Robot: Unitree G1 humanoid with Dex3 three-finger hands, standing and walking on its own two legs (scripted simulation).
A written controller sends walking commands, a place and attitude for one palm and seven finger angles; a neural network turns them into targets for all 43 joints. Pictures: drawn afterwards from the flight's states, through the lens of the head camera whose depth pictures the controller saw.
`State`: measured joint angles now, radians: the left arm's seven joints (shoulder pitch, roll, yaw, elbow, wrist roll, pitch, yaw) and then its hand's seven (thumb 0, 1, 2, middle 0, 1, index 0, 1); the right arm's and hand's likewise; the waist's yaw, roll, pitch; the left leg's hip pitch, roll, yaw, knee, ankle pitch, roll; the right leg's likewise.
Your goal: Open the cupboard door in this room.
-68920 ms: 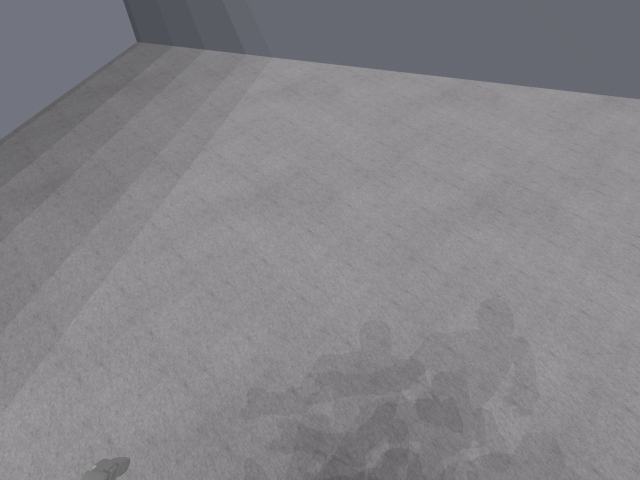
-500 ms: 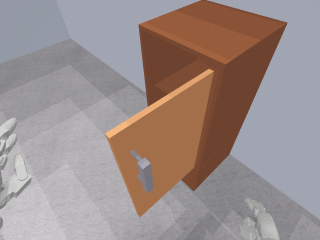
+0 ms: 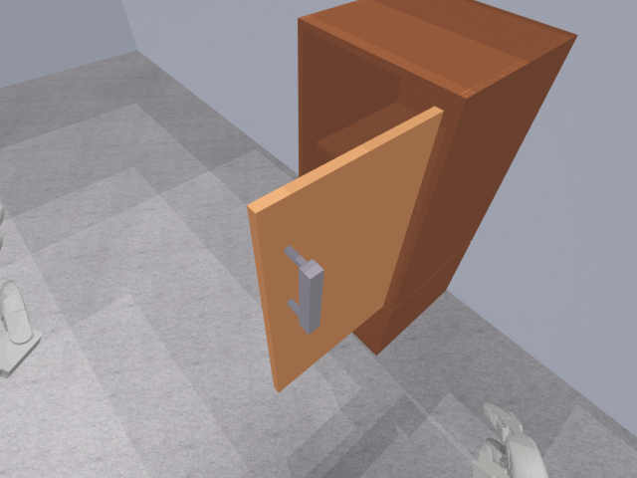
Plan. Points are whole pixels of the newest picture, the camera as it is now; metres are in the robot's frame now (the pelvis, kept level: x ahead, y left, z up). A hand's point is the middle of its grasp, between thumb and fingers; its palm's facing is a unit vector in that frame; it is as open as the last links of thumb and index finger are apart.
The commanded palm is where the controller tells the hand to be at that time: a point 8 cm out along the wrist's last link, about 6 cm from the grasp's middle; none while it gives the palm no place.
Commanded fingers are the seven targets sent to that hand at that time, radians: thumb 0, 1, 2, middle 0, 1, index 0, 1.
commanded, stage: step back with the hand held close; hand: left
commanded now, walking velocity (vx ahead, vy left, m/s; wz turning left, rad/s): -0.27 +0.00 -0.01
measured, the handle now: (301, 290) +0.38 +0.05 -0.01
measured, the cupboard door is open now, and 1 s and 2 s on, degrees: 89 89 89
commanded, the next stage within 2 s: stop stepping back and stand still in 0.56 s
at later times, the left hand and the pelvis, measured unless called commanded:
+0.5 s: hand out of the picture +0.13 +0.30 +0.18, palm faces +0.46 -0.79 -0.41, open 7.4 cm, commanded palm +0.07 +0.32 +0.19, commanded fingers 0.00 0.90 0.90 -0.20 -0.30 -0.20 -0.30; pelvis -0.07 +0.02 +0.01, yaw +0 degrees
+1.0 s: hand out of the picture +0.03 +0.25 +0.17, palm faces +0.45 -0.80 -0.39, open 7.4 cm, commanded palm -0.03 +0.28 +0.19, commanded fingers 0.00 0.90 0.90 -0.20 -0.30 -0.20 -0.30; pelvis -0.18 -0.01 +0.00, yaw -3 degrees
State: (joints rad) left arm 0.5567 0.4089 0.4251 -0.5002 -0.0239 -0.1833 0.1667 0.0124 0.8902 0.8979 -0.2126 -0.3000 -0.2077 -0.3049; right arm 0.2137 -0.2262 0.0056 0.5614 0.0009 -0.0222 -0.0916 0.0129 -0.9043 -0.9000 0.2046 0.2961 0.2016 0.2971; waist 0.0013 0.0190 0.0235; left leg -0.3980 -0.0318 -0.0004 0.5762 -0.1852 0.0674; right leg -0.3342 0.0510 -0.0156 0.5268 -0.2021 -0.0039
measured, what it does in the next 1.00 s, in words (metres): walks backwards: left foot, then right foot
